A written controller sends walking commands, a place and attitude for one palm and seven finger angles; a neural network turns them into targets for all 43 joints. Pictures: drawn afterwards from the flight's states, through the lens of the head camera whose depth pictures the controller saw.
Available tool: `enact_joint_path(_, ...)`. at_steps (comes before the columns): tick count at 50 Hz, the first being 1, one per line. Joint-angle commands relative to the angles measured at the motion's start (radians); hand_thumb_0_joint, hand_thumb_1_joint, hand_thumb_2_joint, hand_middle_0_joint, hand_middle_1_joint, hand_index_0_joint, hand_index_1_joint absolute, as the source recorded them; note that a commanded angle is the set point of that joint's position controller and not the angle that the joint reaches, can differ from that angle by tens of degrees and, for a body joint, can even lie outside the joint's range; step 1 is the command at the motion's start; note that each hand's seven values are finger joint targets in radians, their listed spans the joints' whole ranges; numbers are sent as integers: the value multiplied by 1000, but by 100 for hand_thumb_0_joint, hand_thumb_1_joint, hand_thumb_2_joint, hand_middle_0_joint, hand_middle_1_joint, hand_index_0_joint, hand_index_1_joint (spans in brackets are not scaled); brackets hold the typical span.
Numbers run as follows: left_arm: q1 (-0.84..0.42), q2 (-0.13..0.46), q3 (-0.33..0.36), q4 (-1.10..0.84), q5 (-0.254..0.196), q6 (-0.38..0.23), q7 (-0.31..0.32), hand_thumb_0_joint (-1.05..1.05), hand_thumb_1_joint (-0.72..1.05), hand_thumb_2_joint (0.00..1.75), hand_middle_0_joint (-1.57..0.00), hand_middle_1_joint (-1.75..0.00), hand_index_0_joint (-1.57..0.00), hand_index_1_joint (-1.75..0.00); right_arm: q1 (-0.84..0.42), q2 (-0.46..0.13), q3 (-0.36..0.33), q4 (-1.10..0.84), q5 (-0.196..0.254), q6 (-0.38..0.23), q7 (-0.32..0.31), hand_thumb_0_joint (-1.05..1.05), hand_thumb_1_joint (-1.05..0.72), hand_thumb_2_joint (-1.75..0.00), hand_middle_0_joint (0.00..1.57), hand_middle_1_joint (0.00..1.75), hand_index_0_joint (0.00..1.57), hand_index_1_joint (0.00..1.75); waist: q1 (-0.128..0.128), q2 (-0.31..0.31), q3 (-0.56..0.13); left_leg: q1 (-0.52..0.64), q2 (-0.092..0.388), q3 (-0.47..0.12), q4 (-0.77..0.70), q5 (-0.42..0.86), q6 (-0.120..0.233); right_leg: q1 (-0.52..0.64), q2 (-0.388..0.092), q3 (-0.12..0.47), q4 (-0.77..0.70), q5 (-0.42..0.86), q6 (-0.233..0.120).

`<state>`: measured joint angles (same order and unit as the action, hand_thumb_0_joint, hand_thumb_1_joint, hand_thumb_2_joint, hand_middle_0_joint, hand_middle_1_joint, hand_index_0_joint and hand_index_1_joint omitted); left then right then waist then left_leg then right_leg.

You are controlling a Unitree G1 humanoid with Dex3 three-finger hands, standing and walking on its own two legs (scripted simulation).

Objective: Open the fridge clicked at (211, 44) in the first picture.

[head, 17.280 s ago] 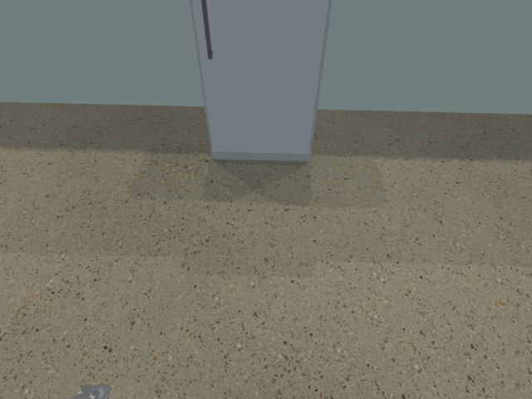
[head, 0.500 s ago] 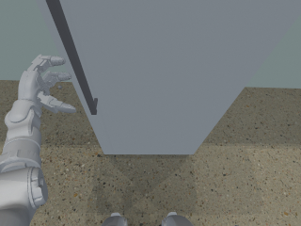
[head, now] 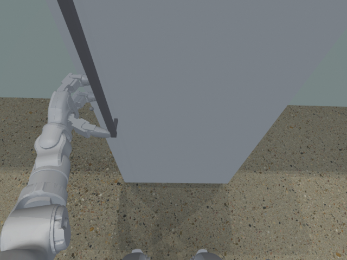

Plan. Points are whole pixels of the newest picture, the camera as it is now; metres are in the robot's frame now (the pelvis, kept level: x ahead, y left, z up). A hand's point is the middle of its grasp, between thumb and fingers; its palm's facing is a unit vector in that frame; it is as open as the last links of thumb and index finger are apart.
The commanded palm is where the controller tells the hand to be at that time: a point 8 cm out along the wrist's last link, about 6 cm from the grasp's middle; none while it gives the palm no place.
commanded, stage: slide the fingers in behind the handle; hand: left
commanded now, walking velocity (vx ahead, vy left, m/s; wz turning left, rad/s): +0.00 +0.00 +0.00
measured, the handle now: (97, 78) +0.49 +0.16 +0.13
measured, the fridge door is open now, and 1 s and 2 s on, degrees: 0 0 0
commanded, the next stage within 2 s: grip the handle and tug to test in 1.92 s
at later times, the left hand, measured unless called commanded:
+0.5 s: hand (87, 112) +0.43 +0.19 +0.08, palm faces -0.01 -1.00 -0.01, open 13.9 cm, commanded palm +0.40 +0.23 +0.08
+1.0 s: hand (98, 113) +0.42 +0.17 +0.08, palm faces -0.02 -1.00 -0.01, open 14.0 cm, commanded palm +0.40 +0.21 +0.08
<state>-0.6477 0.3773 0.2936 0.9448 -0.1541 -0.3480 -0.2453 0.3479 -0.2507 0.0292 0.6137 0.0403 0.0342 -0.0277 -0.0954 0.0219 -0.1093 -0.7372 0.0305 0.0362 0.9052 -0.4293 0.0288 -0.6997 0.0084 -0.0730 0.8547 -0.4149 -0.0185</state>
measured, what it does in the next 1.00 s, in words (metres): stands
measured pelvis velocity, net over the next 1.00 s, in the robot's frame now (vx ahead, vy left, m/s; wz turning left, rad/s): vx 0.00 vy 0.00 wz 0.00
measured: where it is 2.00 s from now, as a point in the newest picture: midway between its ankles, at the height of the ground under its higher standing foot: outside the picture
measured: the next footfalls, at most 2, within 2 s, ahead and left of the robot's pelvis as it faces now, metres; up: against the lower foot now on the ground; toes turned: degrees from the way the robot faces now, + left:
none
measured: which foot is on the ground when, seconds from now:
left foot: down 0.00-1.00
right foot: down 0.00-1.00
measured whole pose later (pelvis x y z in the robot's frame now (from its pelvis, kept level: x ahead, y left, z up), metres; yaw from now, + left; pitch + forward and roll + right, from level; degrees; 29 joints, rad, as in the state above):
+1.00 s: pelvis +0.00 +0.00 +0.00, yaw +0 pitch +13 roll -1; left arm -0.59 0.32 0.24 0.87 -0.17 -0.35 -0.21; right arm 0.34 -0.25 0.02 0.60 0.04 0.03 -0.02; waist -0.08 0.02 -0.11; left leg -0.71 0.03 0.04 0.89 -0.42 0.02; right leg -0.67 0.01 -0.07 0.85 -0.41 -0.02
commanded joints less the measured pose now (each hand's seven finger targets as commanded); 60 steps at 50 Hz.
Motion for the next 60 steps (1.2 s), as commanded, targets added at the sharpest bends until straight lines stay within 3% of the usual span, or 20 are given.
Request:
enact_joint_path(1, -477, 249, 53, -151, -24, -64, -7, 0, -50, 30, -30, -120, -30, -120, 95, -177, -60, -69, -3, -27, -17, 0, -90, -90, 20, 30, 20, 30, -27, 26, -325, 252, -19, -72, -100, 335, 1, 119, 29, 44, -91, 327, -5)
enact_joint_path(6, -542, 270, 63, -116, -32, -76, -32, 0, -50, 30, -30, -120, -30, -120, 97, -177, -55, -59, -5, -30, -23, 0, -90, -90, 20, 30, 20, 30, -37, 40, -347, 239, -23, -70, -88, 315, 4, 121, 26, 54, -90, 321, -3)
enact_joint_path(12, -433, 261, 68, -187, -44, -96, -52, 0, -50, 30, -30, -120, -30, -120, 87, -170, -58, -86, -3, -29, -14, 0, -90, -90, 20, 30, 20, 30, -1, 73, -436, 275, -24, -64, -90, 368, -1, 173, 27, 55, -81, 371, -5)
enact_joint_path(15, -398, 238, 49, -156, -45, -76, -51, 0, -50, 30, -30, -120, -30, -120, 77, -168, -58, -88, 2, -24, -13, 0, -90, -90, 20, 30, 20, 30, -11, 26, -344, 209, -25, -52, -99, 297, 6, 165, 26, 57, -100, 334, 0)
enact_joint_path(16, -396, 278, 77, -140, -43, -72, -50, 0, -50, 30, -30, -120, -30, -120, 83, -174, -57, -87, 1, -21, -16, 0, -90, -90, 20, 30, 20, 30, -4, 9, -322, 173, -28, -52, -100, 282, 10, 186, 25, 61, -99, 331, -1)
enact_joint_path(18, -402, 281, 77, -132, -41, -57, -49, 0, -50, 30, -30, -120, -30, -120, 78, -174, -58, -94, 5, -18, -19, 0, -90, -90, 20, 30, 20, 30, -13, -15, -304, 150, -29, -44, -110, 241, 13, 192, 22, 70, -114, 309, 7)
enact_joint_path(22, -383, 289, 92, -234, -50, -79, -54, 0, -50, 30, -30, -120, -30, -120, 74, -169, -62, -107, 2, -23, -20, 0, -90, -90, 20, 30, 20, 30, 11, 47, -394, 211, -31, -44, -107, 297, 10, 227, 22, 73, -102, 353, -1)
enact_joint_path(24, -351, 237, 52, -297, -60, -93, -56, 0, -50, 30, -30, -120, -30, -120, 66, -160, -62, -113, 5, -26, -17, 0, -90, -90, 20, 30, 20, 30, 11, 77, -420, 268, -27, -50, -108, 341, 5, 216, 25, 65, -99, 374, -5)
enact_joint_path(28, -381, 168, -12, -268, -60, -77, -46, 0, -50, 30, -30, -120, -30, -120, 61, -161, -64, -91, 8, -31, -14, 0, -90, -90, 20, 30, 20, 30, -23, 57, -337, 263, -22, -61, -111, 296, 3, 141, 29, 50, -110, 315, -1)
enact_joint_path(30, -368, 151, -17, -233, -60, -58, -33, 0, -50, 30, -30, -120, -30, -120, 57, -164, -65, -89, 10, -32, -15, 0, -90, -90, 20, 30, 20, 30, -22, 27, -292, 237, -25, -63, -122, 255, 4, 127, 27, 46, -119, 276, -1)
enact_joint_path(32, -384, 190, 13, -229, -51, -52, -19, 0, -50, 30, -30, -120, -30, -120, 64, -171, -64, -87, 7, -31, -17, 0, -90, -90, 20, 30, 20, 30, -15, 16, -307, 239, -25, -69, -126, 269, 3, 136, 24, 45, -111, 285, -3)
enact_joint_path(33, -394, 158, -11, -243, -51, -53, -13, 0, -50, 30, -30, -120, -30, -120, 53, -163, -64, -90, 8, -33, -15, 0, -90, -90, 20, 30, 20, 30, -17, 39, -308, 252, -27, -65, -122, 270, 3, 130, 23, 48, -114, 285, -2)
enact_joint_path(35, -359, 166, 5, -262, -47, -61, 2, 0, -50, 30, -30, -120, -30, -120, 53, -162, -64, -97, 3, -37, -11, 0, -90, -90, 20, 30, 20, 30, 3, 38, -343, 266, -27, -67, -123, 292, -1, 148, 23, 44, -105, 297, -5)
enact_joint_path(41, -351, 179, 18, -289, -33, -87, 29, 0, -50, 30, -30, -120, -30, -120, 50, -160, -63, -103, 0, -40, -5, 0, -90, -90, 20, 30, 20, 30, 10, 23, -367, 263, -27, -67, -113, 327, -3, 180, 26, 48, -89, 339, -6)
enact_joint_path(45, -348, 144, -7, -267, -32, -72, 30, 0, -50, 30, -30, -120, -30, -120, 45, -156, -65, -98, 2, -38, -3, 0, -90, -90, 20, 30, 20, 30, -4, 3, -338, 246, -26, -60, -115, 303, -3, 169, 26, 49, -99, 332, -1)
enact_joint_path(48, -325, 99, -37, -294, -35, -63, 30, 0, -50, 30, -30, -120, -30, -120, 41, -152, -66, -107, 3, -38, 1, 0, -90, -90, 20, 30, 20, 30, 3, 45, -345, 284, -26, -60, -117, 339, -6, 155, 27, 41, -98, 347, -6)
enact_joint_path(51, -344, 91, -47, -289, -38, -60, 38, 0, -50, 30, -30, -120, -30, -120, 46, -156, -66, -99, 3, -37, 0, 0, -90, -90, 20, 30, 20, 30, -9, 18, -316, 272, -25, -68, -116, 322, -4, 138, 29, 36, -101, 326, -7)
enact_joint_path(56, -371, 67, -66, -364, -32, -85, 64, 0, -50, 30, -30, -120, -30, -120, 44, -151, -72, -96, 1, -46, 4, 0, -90, -90, 20, 30, 20, 30, -3, 63, -371, 330, -24, -74, -113, 359, -9, 129, 29, 35, -90, 332, -9)
enact_joint_path(57, -355, 68, -58, -370, -29, -89, 70, 0, -50, 30, -30, -120, -30, -120, 48, -150, -74, -92, -1, -46, 6, 0, -90, -90, 20, 30, 20, 30, 0, 55, -402, 350, -23, -75, -109, 382, -10, 139, 30, 36, -90, 351, -7)
enact_joint_path(60, -327, 67, -53, -334, -24, -80, 89, 0, -50, 30, -30, -120, -30, -120, 45, -149, -73, -86, -2, -44, 10, 0, -90, -90, 20, 30, 20, 30, 0, 7, -354, 297, -24, -68, -117, 344, -9, 153, 28, 37, -97, 343, -3)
